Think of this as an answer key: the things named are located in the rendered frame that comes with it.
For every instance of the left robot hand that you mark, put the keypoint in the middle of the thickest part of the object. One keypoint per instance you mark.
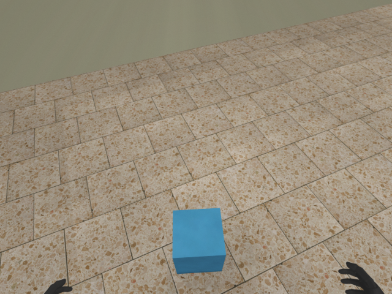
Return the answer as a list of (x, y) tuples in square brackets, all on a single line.
[(58, 287)]

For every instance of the right robot hand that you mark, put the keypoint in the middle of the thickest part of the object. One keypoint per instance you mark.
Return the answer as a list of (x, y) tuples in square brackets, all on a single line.
[(364, 280)]

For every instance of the carton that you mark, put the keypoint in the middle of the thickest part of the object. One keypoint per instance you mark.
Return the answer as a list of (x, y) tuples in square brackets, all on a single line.
[(198, 241)]

